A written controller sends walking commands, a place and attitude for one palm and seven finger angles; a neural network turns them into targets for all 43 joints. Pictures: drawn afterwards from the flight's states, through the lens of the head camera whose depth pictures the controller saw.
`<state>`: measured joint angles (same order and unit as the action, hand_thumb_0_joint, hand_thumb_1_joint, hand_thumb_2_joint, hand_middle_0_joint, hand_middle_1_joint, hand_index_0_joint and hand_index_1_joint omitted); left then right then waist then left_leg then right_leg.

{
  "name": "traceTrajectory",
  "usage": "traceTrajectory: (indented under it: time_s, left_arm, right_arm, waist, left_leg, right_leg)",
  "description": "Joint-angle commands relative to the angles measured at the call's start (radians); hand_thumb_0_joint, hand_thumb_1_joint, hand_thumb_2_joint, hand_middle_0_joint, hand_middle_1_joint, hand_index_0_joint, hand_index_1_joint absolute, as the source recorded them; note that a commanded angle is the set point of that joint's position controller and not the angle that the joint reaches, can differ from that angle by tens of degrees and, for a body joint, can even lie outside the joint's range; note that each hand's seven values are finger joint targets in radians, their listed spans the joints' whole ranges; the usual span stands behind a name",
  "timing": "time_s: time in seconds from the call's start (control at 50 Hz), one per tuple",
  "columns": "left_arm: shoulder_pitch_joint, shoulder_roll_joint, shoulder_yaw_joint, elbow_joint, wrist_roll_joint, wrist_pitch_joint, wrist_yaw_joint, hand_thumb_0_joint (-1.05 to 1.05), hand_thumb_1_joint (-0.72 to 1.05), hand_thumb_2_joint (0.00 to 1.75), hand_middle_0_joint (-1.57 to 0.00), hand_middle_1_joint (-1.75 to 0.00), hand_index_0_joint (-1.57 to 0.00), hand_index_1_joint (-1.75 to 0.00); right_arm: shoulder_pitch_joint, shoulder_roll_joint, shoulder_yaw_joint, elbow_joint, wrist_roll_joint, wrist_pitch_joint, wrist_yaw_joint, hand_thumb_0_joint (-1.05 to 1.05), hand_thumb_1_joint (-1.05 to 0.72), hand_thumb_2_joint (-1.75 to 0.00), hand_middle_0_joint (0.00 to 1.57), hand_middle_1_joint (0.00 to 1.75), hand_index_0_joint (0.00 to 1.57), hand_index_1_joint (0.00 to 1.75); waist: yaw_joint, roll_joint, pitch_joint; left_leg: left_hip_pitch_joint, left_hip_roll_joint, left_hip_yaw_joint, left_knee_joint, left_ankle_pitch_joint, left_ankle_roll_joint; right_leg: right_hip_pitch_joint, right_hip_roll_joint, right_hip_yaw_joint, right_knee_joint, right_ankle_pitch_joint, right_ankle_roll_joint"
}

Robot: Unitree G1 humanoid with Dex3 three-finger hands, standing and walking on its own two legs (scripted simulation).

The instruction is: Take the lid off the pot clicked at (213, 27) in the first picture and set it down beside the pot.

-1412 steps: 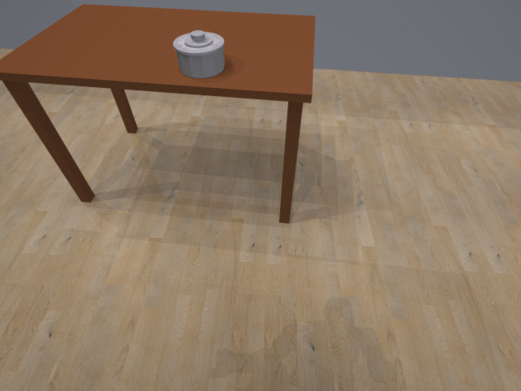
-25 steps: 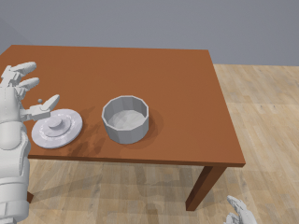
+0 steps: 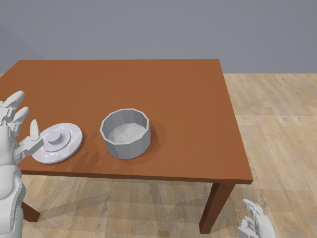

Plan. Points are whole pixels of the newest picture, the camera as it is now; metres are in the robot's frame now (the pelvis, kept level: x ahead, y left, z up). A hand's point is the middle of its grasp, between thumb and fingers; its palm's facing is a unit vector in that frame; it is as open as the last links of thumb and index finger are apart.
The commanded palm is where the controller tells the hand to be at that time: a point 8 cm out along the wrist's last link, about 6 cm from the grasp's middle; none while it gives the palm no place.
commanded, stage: draw the hand back to the body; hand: left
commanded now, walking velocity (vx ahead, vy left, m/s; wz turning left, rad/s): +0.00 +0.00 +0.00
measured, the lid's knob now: (54, 137) +0.41 +0.40 -0.02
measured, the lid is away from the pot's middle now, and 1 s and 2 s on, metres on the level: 0.25 0.25 0.25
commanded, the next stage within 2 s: step back with the hand held close in 0.82 s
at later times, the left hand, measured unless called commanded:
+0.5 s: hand (25, 172) +0.19 +0.28 +0.15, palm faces +0.40 -0.86 -0.32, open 7.4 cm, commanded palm +0.14 +0.31 +0.17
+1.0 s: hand out of the picture +0.16 +0.30 +0.17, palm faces +0.40 -0.84 -0.37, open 7.4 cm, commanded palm +0.10 +0.33 +0.17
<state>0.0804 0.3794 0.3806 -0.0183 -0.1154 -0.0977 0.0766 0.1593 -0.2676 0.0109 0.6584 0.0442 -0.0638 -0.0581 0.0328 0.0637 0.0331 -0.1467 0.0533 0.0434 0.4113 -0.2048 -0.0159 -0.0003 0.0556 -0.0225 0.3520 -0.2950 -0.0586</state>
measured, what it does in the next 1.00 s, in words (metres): shifts its weight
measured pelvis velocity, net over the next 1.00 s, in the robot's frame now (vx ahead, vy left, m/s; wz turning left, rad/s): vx -0.03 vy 0.05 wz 0.01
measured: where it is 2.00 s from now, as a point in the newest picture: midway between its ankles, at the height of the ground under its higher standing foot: outside the picture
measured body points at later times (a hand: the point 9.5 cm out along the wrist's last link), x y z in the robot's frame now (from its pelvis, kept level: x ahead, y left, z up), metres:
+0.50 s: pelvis -0.01 +0.02 +0.00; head -0.03 +0.00 +0.45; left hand +0.17 +0.32 +0.17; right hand +0.18 -0.20 -0.08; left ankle +0.01 +0.14 -0.74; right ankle -0.06 -0.08 -0.74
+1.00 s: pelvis -0.03 +0.05 +0.00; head -0.04 +0.05 +0.45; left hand +0.13 +0.34 +0.19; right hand +0.18 -0.15 -0.07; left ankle +0.01 +0.14 -0.74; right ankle -0.06 -0.08 -0.74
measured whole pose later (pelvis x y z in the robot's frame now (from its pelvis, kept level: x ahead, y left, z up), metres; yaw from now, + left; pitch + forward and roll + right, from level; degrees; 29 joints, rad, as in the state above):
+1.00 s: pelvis -0.03 +0.05 +0.00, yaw +1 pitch -4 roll -2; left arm 0.50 0.36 0.32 -0.50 -0.09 -0.12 0.08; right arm 0.17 -0.21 0.05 0.61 0.01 -0.10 -0.06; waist 0.07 0.05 0.04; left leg -0.19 0.01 0.05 0.46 -0.20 0.04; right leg -0.01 0.01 -0.02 0.34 -0.25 0.01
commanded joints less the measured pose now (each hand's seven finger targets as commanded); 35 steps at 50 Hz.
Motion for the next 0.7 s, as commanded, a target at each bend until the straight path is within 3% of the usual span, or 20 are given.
traceTrajectory:
  time_s: [0.0,0.06,0.12,0.14,0.16,0.24,0.28,0.36,0.46,0.5,0.52,0.58,0.6,0.62,0.68]
  left_arm:
    - [-0.148,0.25,0.108,-0.246,-0.008,-0.069,0.017,0.0,0.9,0.9,-0.2,-0.3,-0.2,-0.3]
    - [-0.155,0.24,0.094,-0.322,-0.004,-0.084,0.018,0.0,0.9,0.9,-0.2,-0.3,-0.2,-0.3]
    - [-0.007,0.21,0.095,-0.303,-0.009,-0.074,0.015,0.0,0.9,0.9,-0.2,-0.3,-0.2,-0.3]
    - [-0.013,0.206,0.083,-0.336,-0.011,-0.078,0.012,0.0,0.9,0.9,-0.2,-0.3,-0.2,-0.3]
    - [-0.007,0.194,0.071,-0.35,-0.009,-0.078,0.009,0.0,0.9,0.9,-0.2,-0.3,-0.2,-0.3]
    - [-0.002,0.213,0.083,-0.432,-0.009,-0.085,0.016,0.0,0.9,0.9,-0.2,-0.3,-0.2,-0.3]
    - [0.038,0.21,0.088,-0.497,-0.003,-0.095,0.019,0.0,0.9,0.9,-0.2,-0.3,-0.2,-0.3]
    - [0.176,0.145,0.042,-0.445,-0.004,-0.075,0.01,0.0,0.9,0.9,-0.2,-0.3,-0.2,-0.3]
    - [0.203,0.153,0.04,-0.557,0.002,-0.084,0.014,0.0,0.9,0.9,-0.2,-0.3,-0.2,-0.3]
    - [0.286,0.139,0.038,-0.555,0.0,-0.078,0.013,0.0,0.9,0.9,-0.2,-0.3,-0.2,-0.3]
    - [0.29,0.134,0.028,-0.606,0.002,-0.08,0.013,0.0,0.9,0.9,-0.2,-0.3,-0.2,-0.3]
    - [0.324,0.118,0.009,-0.629,0.007,-0.075,0.016,0.0,0.9,0.9,-0.2,-0.3,-0.2,-0.3]
    - [0.358,0.106,0.007,-0.589,0.005,-0.066,0.016,0.0,0.9,0.9,-0.2,-0.3,-0.2,-0.3]
    - [0.344,0.106,-0.003,-0.642,0.008,-0.068,0.015,0.0,0.9,0.9,-0.2,-0.3,-0.2,-0.3]
    - [0.334,0.13,0.019,-0.657,0.012,-0.071,0.026,0.0,0.9,0.9,-0.2,-0.3,-0.2,-0.3]
  right_arm:
    - [-0.123,-0.097,-0.039,-0.155,0.0,-0.058,-0.007,0.0,-0.9,-0.9,0.2,0.3,0.2,0.3]
    - [-0.131,-0.092,-0.038,-0.162,-0.003,-0.067,-0.011,0.0,-0.9,-0.9,0.2,0.3,0.2,0.3]
    - [-0.133,-0.086,-0.037,-0.165,-0.008,-0.067,-0.01,0.0,-0.9,-0.9,0.2,0.3,0.2,0.3]
    - [-0.136,-0.085,-0.037,-0.169,-0.005,-0.066,-0.007,0.0,-0.9,-0.9,0.2,0.3,0.2,0.3]
    - [-0.138,-0.086,-0.037,-0.171,-0.006,-0.066,-0.007,0.0,-0.9,-0.9,0.2,0.3,0.2,0.3]
    - [-0.148,-0.08,-0.033,-0.178,-0.009,-0.071,-0.011,0.0,-0.9,-0.9,0.2,0.3,0.2,0.3]
    - [-0.149,-0.076,-0.033,-0.185,-0.016,-0.081,-0.011,0.0,-0.9,-0.9,0.2,0.3,0.2,0.3]
    - [-0.143,-0.073,-0.032,-0.18,-0.018,-0.071,-0.007,0.0,-0.9,-0.9,0.2,0.3,0.2,0.3]
    - [-0.155,-0.069,-0.029,-0.193,-0.023,-0.077,-0.011,0.0,-0.9,-0.9,0.2,0.3,0.2,0.3]
    - [-0.153,-0.066,-0.027,-0.195,-0.026,-0.078,-0.01,0.0,-0.9,-0.9,0.2,0.3,0.2,0.3]
    - [-0.154,-0.065,-0.027,-0.203,-0.024,-0.079,-0.007,0.0,-0.9,-0.9,0.2,0.3,0.2,0.3]
    - [-0.151,-0.062,-0.024,-0.203,-0.026,-0.085,-0.007,0.0,-0.9,-0.9,0.2,0.3,0.2,0.3]
    - [-0.149,-0.062,-0.023,-0.196,-0.028,-0.083,-0.008,0.0,-0.9,-0.9,0.2,0.3,0.2,0.3]
    - [-0.152,-0.063,-0.023,-0.206,-0.026,-0.083,-0.007,0.0,-0.9,-0.9,0.2,0.3,0.2,0.3]
    - [-0.149,-0.06,-0.019,-0.201,-0.028,-0.09,-0.012,0.0,-0.9,-0.9,0.2,0.3,0.2,0.3]
  waist:
    - [0.002,-0.055,-0.166]
    - [0.001,-0.001,-0.162]
    - [0.013,-0.051,-0.149]
    - [0.01,-0.06,-0.147]
    - [0.009,-0.032,-0.141]
    - [0.009,-0.036,-0.13]
    - [0.019,0.012,-0.17]
    - [0.015,-0.032,-0.101]
    - [0.018,-0.008,-0.098]
    - [0.025,-0.027,-0.096]
    - [0.024,-0.008,-0.113]
    - [0.02,0.003,-0.091]
    - [0.019,-0.021,-0.059]
    - [0.019,0.006,-0.069]
    - [0.019,0.005,-0.051]
  left_leg:
    - [0.187,-0.039,0.033,0.024,0.267,0.076]
    - [0.211,-0.038,0.03,0.014,0.255,0.074]
    - [0.192,-0.037,0.029,0.014,0.268,0.075]
    - [0.195,-0.037,0.025,0.009,0.268,0.074]
    - [0.197,-0.035,0.027,0.007,0.26,0.074]
    - [0.206,-0.033,0.015,-0.005,0.231,0.073]
    - [0.222,-0.033,0.014,-0.001,0.256,0.071]
    - [0.19,-0.027,0.014,-0.01,0.228,0.068]
    - [0.188,-0.024,-0.001,-0.021,0.172,0.065]
    - [0.179,-0.021,-0.006,-0.021,0.177,0.064]
    - [0.184,-0.02,-0.008,-0.023,0.18,0.061]
    - [0.17,-0.018,-0.017,-0.028,0.153,0.056]
    - [0.152,-0.017,-0.019,-0.032,0.134,0.056]
    - [0.156,-0.016,-0.023,-0.036,0.123,0.053]
    - [0.139,-0.015,-0.04,-0.047,0.075,0.049]
  right_leg:
    - [-0.109,-0.067,0.021,-0.048,0.554,0.059]
    - [-0.128,-0.062,0.019,-0.064,0.486,0.052]
    - [-0.109,-0.066,0.017,-0.057,0.522,0.055]
    - [-0.108,-0.065,0.016,-0.063,0.508,0.053]
    - [-0.119,-0.062,0.014,-0.065,0.488,0.052]
    - [-0.13,-0.06,0.012,-0.083,0.419,0.049]
    - [-0.112,-0.062,0.01,-0.073,0.437,0.043]
    - [-0.14,-0.057,0.004,-0.085,0.395,0.045]
    - [-0.155,-0.055,0.002,-0.1,0.301,0.04]
    - [-0.149,-0.055,0.0,-0.095,0.301,0.039]
    - [-0.142,-0.056,-0.001,-0.091,0.299,0.037]
    - [-0.157,-0.054,-0.002,-0.095,0.257,0.035]
    - [-0.168,-0.05,-0.007,-0.101,0.237,0.036]
    - [-0.166,-0.052,-0.005,-0.1,0.219,0.034]
    - [-0.176,-0.05,-0.007,-0.105,0.16,0.03]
